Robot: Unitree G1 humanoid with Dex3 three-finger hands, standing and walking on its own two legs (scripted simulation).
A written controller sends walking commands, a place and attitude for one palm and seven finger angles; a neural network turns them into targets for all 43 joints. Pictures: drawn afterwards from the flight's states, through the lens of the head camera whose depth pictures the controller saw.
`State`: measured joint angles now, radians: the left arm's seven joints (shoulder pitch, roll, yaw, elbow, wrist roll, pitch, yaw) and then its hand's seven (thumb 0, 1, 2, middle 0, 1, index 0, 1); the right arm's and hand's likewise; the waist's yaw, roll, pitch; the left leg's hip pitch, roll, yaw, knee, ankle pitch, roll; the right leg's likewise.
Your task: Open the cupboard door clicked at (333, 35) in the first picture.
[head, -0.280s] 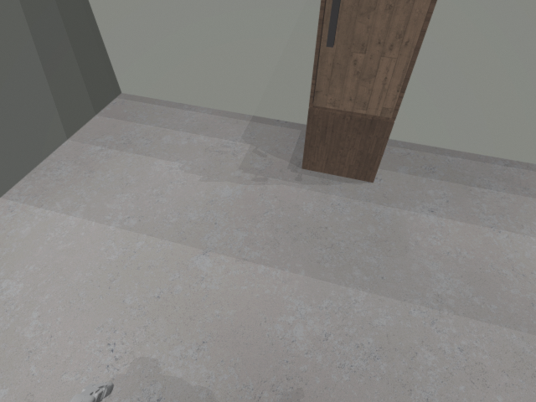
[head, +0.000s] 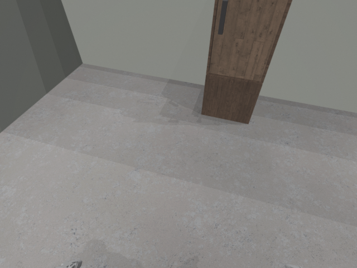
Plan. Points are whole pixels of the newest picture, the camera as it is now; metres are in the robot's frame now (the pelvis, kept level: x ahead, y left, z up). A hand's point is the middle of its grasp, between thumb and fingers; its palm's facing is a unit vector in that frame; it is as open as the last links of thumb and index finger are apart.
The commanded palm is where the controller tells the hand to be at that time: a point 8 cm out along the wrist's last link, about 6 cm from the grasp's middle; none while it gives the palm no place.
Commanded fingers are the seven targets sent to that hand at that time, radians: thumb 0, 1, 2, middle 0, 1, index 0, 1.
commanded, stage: stand and wait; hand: left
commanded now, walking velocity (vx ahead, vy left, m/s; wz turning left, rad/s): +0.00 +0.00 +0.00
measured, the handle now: (223, 16) +1.37 -0.17 +0.04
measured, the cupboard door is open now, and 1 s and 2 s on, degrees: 0 0 0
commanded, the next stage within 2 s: look at it before walking up in 0.54 s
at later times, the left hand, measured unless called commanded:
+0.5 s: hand out of the picture +0.06 +0.24 -0.15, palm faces -0.03 -0.94 -0.34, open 7.4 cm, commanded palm none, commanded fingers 0.00 0.90 0.90 -0.20 -0.30 -0.20 -0.30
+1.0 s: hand out of the picture +0.05 +0.25 -0.15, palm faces -0.04 -0.94 -0.33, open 7.4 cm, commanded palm none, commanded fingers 0.00 0.90 0.90 -0.20 -0.30 -0.20 -0.30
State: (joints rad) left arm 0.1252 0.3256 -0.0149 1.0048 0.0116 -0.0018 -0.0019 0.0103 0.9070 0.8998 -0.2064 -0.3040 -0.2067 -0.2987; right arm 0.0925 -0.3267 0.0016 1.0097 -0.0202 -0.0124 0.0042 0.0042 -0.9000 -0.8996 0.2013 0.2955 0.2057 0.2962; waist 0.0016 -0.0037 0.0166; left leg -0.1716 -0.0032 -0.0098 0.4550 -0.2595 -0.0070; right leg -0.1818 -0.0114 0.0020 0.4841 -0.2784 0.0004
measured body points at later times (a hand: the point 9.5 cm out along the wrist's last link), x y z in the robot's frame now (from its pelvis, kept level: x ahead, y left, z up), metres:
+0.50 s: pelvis -0.02 +0.00 +0.00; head -0.02 -0.01 +0.45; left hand +0.06 +0.29 -0.13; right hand +0.06 -0.30 -0.13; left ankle -0.01 +0.13 -0.74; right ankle -0.01 -0.12 -0.74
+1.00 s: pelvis -0.02 +0.00 +0.01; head -0.01 +0.00 +0.46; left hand +0.05 +0.29 -0.13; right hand +0.05 -0.30 -0.13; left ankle -0.01 +0.13 -0.74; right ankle -0.01 -0.12 -0.74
